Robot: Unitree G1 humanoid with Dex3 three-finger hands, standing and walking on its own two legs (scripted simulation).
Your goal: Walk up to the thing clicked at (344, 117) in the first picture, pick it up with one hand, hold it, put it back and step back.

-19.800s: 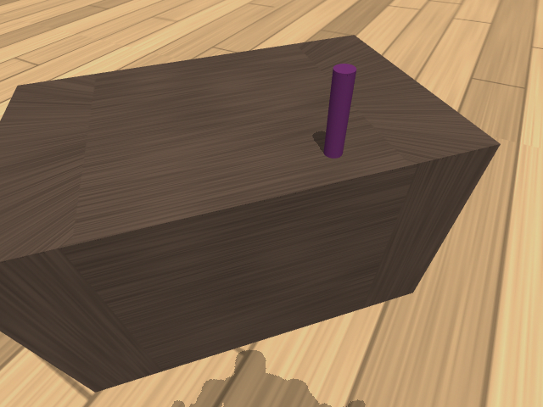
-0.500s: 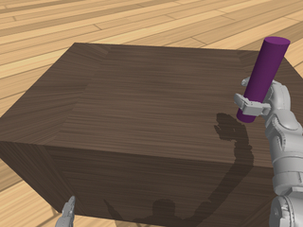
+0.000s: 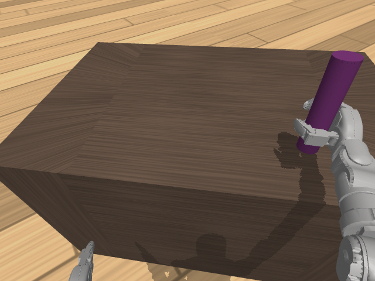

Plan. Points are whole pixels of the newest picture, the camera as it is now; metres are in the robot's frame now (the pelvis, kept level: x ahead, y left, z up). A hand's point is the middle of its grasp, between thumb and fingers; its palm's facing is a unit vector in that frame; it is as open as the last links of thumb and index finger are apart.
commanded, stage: lower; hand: right
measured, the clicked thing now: (324, 108) +0.44 -0.21 +0.18
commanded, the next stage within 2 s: loosen in 1.14 s
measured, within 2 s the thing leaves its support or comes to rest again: rests again in 1.08 s
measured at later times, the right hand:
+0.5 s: hand (302, 139) +0.45 -0.21 +0.09, palm faces +0.15 +0.99 +0.02, open 6.8 cm
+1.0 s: hand (298, 147) +0.45 -0.21 +0.06, palm faces +0.16 +0.99 +0.02, open 6.8 cm
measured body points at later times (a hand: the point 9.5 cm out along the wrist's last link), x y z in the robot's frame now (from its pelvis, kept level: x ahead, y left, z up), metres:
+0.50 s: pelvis +0.00 +0.00 -0.01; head +0.04 -0.02 +0.44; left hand +0.15 +0.26 -0.07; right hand +0.43 -0.26 +0.09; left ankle +0.01 +0.13 -0.73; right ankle +0.02 -0.13 -0.73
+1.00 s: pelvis +0.00 +0.00 -0.03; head +0.06 -0.02 +0.42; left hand +0.15 +0.27 -0.07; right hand +0.43 -0.26 +0.06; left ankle +0.01 +0.13 -0.73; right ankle +0.02 -0.13 -0.73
